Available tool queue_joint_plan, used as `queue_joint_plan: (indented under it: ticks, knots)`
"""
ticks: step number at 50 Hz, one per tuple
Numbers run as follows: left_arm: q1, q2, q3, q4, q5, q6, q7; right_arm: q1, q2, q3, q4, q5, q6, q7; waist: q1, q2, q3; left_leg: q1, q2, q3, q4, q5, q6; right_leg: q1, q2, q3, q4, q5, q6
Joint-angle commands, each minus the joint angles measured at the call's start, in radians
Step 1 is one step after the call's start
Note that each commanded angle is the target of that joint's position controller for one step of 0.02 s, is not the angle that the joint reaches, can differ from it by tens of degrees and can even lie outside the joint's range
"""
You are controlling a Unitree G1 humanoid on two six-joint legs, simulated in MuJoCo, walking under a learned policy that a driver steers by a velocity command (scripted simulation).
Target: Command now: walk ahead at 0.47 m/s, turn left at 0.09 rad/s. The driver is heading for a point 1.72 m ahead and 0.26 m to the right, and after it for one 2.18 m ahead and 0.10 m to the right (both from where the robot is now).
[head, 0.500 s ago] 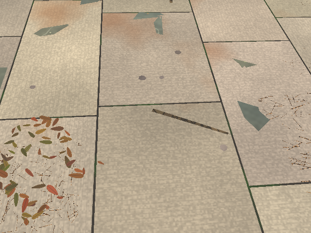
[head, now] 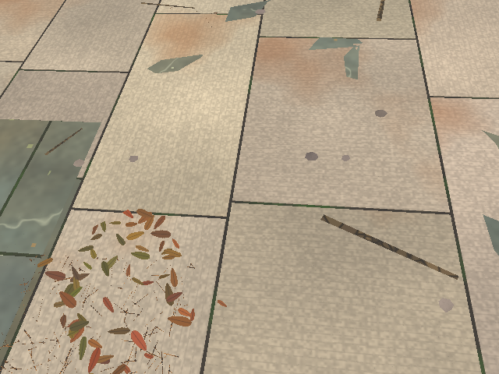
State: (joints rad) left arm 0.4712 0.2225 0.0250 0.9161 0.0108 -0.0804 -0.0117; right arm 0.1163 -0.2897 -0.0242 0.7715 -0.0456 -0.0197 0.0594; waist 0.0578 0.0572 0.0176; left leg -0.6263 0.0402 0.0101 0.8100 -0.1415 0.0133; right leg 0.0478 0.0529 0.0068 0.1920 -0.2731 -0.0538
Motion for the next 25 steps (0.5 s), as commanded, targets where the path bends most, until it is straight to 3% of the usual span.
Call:
queue_joint_plan:
  ticks: [1,4,5,6,7,8,9,10,11,12,14,18,22,25]
  knots:
    - [0.031,0.165,0.033,-0.017,0.002,-0.013,0.006,-0.193,-0.021,0.013,-0.118,0.010,-0.020,0.003,0.014,-0.173,0.075,0.028,-0.033,0.076,-0.163,0.035,0.015,-0.046,-0.227,0.102,-0.036,0.543,-0.112]
    - [0.015,0.184,0.034,0.002,0.002,-0.008,0.012,-0.124,-0.053,0.003,-0.095,0.010,-0.023,-0.017,-0.043,-0.173,0.042,0.191,-0.075,0.081,-0.243,0.005,0.070,-0.011,-0.262,0.079,0.071,0.828,-0.090]
    - [0.010,0.190,0.034,0.007,0.002,-0.005,0.014,-0.031,-0.073,-0.007,-0.064,0.009,-0.027,-0.027,-0.085,-0.169,-0.011,0.300,-0.102,0.082,-0.273,-0.010,0.093,0.003,-0.258,0.066,0.183,0.955,-0.077]
    - [0.000,0.191,0.033,0.010,-0.003,0.000,0.015,0.118,-0.095,-0.019,-0.012,0.005,-0.035,-0.038,-0.153,-0.144,-0.091,0.488,-0.115,0.083,-0.335,0.024,0.120,-0.038,-0.230,0.032,0.356,0.966,-0.058]
    - [-0.005,0.172,0.024,-0.008,-0.007,-0.001,0.013,0.271,-0.146,-0.037,0.026,-0.013,-0.044,-0.052,-0.213,-0.103,-0.187,0.734,0.015,-0.046,-0.342,-0.050,0.158,-0.209,-0.199,0.014,0.588,0.716,-0.046]
    - [0.068,0.049,-0.002,-0.049,-0.021,0.000,0.006,0.351,-0.236,-0.058,0.032,-0.033,-0.044,-0.063,-0.173,0.123,-0.324,0.996,0.335,-0.495,-0.379,-0.179,0.243,-0.518,-0.060,-0.046,0.949,0.014,-0.009]
    - [0.077,0.148,0.026,-0.030,-0.005,0.009,0.013,0.338,-0.222,-0.062,0.039,0.012,-0.032,-0.055,-0.175,0.104,-0.347,0.943,0.388,-0.755,-0.511,-0.212,0.302,-0.627,0.004,0.043,1.098,-0.241,-0.023]
    - [-0.012,0.172,0.036,-0.049,0.003,0.012,0.013,0.229,-0.165,-0.051,0.036,0.030,-0.028,-0.054,-0.124,0.035,-0.154,0.797,0.327,-0.580,-0.532,-0.237,0.271,-0.688,-0.066,0.065,1.105,-0.142,-0.032]
    - [-0.063,0.144,0.027,-0.059,0.004,0.006,0.004,0.160,-0.104,-0.037,0.028,0.031,-0.036,-0.050,-0.104,0.008,-0.052,0.651,0.277,-0.451,-0.573,-0.148,0.253,-0.670,-0.099,0.054,1.052,-0.071,-0.032]
    - [-0.075,0.125,0.026,-0.053,0.006,0.009,-0.001,0.129,-0.074,-0.028,0.032,0.025,-0.045,-0.049,-0.071,0.000,-0.009,0.564,0.221,-0.357,-0.602,-0.067,0.219,-0.628,-0.129,0.046,0.996,-0.037,-0.028]
    - [-0.044,0.101,0.021,-0.033,0.025,0.033,-0.013,0.134,-0.049,-0.020,0.055,0.027,-0.061,-0.051,-0.029,0.013,0.006,0.471,0.165,-0.245,-0.638,0.072,0.197,-0.549,-0.147,0.032,0.940,-0.017,-0.007]
    - [-0.154,0.090,0.023,-0.065,0.030,0.053,-0.027,0.209,-0.069,-0.027,0.106,0.040,-0.082,-0.049,-0.029,-0.001,0.041,0.481,0.137,-0.162,-0.698,0.170,0.205,-0.644,-0.168,-0.006,0.859,0.083,0.023]
    - [-0.263,0.058,0.009,-0.094,0.012,0.047,-0.023,0.239,-0.045,-0.013,0.139,0.032,-0.081,-0.055,-0.040,-0.008,0.063,0.485,0.095,0.021,-0.637,0.643,0.143,-0.621,-0.119,-0.039,0.662,0.212,0.036]
    - [-0.343,0.039,-0.005,-0.111,0.007,0.044,-0.019,0.275,-0.044,-0.005,0.165,0.033,-0.079,-0.068,-0.074,0.010,0.041,0.529,0.095,0.079,-0.595,0.724,0.106,-0.550,-0.074,-0.084,0.513,0.315,0.017]
